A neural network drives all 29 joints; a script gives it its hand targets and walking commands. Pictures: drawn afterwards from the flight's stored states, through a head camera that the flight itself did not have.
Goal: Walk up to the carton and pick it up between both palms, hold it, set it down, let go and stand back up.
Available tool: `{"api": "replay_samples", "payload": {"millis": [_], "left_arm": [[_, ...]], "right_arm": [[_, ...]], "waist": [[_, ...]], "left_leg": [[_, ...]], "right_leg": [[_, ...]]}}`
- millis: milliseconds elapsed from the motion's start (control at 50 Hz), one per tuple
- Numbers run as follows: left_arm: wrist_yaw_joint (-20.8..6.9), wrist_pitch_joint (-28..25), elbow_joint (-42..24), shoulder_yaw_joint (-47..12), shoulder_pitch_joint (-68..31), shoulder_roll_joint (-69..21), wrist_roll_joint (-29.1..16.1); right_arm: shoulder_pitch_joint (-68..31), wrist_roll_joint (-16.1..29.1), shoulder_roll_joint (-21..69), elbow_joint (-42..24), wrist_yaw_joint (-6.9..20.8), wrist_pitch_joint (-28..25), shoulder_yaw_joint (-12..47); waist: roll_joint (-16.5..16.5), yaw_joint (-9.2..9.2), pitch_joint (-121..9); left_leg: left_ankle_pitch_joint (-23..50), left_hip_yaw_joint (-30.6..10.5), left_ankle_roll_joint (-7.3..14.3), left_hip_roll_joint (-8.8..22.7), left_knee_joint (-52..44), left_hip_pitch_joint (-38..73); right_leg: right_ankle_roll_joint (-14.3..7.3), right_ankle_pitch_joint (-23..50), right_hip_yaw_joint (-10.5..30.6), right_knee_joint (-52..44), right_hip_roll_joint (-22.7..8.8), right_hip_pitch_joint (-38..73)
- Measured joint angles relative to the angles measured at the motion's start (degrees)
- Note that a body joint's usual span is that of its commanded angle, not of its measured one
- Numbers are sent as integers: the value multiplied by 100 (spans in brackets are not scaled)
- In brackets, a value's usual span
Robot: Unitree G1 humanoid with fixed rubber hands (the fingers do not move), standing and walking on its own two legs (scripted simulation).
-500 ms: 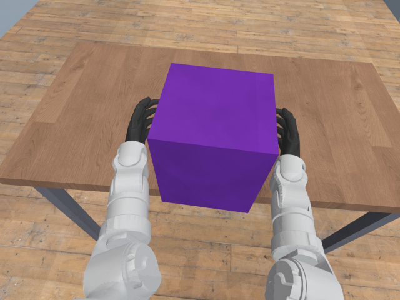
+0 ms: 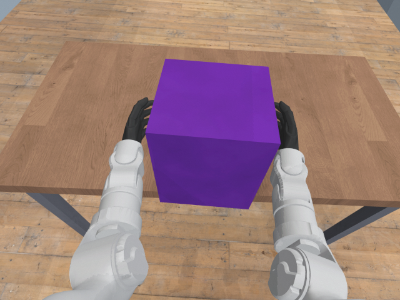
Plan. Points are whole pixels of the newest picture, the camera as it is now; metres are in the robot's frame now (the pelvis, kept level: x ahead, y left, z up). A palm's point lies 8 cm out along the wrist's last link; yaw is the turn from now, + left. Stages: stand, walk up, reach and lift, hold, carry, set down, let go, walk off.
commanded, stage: set down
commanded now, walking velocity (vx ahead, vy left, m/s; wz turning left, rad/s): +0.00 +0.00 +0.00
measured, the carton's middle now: (210, 139) +0.44 -0.05 +0.03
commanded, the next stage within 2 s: none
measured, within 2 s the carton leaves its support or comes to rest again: neither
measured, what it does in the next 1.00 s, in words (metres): stands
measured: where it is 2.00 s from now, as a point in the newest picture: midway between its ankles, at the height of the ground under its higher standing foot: outside the picture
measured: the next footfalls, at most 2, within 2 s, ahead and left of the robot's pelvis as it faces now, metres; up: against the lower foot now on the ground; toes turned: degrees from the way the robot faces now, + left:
none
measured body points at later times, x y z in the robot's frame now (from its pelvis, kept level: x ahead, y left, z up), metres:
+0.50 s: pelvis -0.02 +0.01 -0.01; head +0.05 +0.02 +0.43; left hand +0.47 +0.16 +0.07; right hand +0.42 -0.22 +0.07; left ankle -0.03 +0.12 -0.75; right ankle -0.02 -0.11 -0.75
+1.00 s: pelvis -0.05 +0.00 -0.02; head +0.00 +0.02 +0.43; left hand +0.46 +0.17 +0.16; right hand +0.41 -0.23 +0.16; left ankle -0.03 +0.12 -0.75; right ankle -0.02 -0.11 -0.75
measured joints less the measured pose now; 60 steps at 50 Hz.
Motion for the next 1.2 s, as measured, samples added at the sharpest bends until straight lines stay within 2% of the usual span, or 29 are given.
{"api": "replay_samples", "payload": {"millis": [40,140,220,320,460,600,760,920,1200], "left_arm": [[116,-57,327,-278,-6,223,-267],[530,-406,1343,-1068,-202,855,-1338],[697,-713,1961,-1459,-475,1183,-1906],[757,-844,2428,-2062,-808,1482,-2539],[724,-877,2820,-2724,-1065,1716,-3212],[750,-734,2544,-3162,-1067,1906,-3851],[675,-294,2703,-3555,-1644,2183,-4392],[608,119,2923,-3708,-2176,2448,-4559],[642,1390,1818,-3656,-2218,2840,-4563]], "right_arm": [[-55,375,-243,355,-80,14,348],[-515,1584,-834,1560,-404,-139,1319],[-920,2158,-1168,2362,-512,-329,1839],[-1271,2803,-1473,3088,-525,-468,2352],[-1424,3513,-1881,3577,-446,-532,2802],[-1525,4084,-2420,3347,-230,-266,3236],[-2178,4399,-2662,3466,-52,304,3661],[-2605,4362,-2554,3474,-174,779,3613],[-2764,4078,-2561,2736,-453,1918,3082]], "waist": [[-5,75,-159],[0,211,-724],[56,213,-1108],[149,204,-1325],[207,154,-1410],[214,240,-1367],[234,174,-1369],[160,-9,-1345],[141,-87,-1285]], "left_leg": [[-34,119,12,17,55,-134],[-133,386,58,52,331,-827],[-175,399,73,52,559,-1367],[-325,332,46,100,975,-1809],[-473,251,43,144,1403,-2134],[-464,341,37,172,1514,-2174],[-424,330,52,158,1614,-2180],[-360,207,19,129,1638,-2177],[-286,77,-32,152,1421,-1832]], "right_leg": [[-1,-5,118,87,14,-196],[18,-29,383,419,45,-1012],[40,-30,398,564,37,-1513],[34,-18,334,623,71,-1766],[45,-26,259,750,105,-1929],[57,39,352,817,126,-1986],[50,-51,340,1152,108,-2097],[2,-126,217,1346,78,-2126],[-67,-2,89,948,118,-1652]]}}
